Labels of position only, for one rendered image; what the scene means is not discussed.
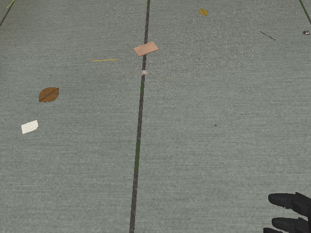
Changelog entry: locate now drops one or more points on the robot right hand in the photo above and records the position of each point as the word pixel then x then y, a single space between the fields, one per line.
pixel 300 204

